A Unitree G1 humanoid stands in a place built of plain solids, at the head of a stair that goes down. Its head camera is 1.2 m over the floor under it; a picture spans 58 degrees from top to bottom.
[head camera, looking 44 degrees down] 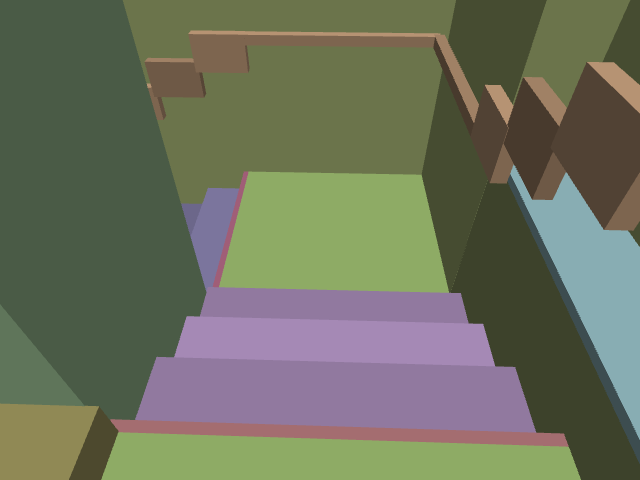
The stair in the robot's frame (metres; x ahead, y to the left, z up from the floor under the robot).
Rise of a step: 0.16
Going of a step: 0.29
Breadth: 1.25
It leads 2 degrees to the right of straight ahead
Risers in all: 4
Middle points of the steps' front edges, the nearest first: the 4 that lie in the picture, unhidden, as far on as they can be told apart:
0.50 -0.04 0.00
0.79 -0.05 -0.15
1.08 -0.06 -0.31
1.37 -0.07 -0.47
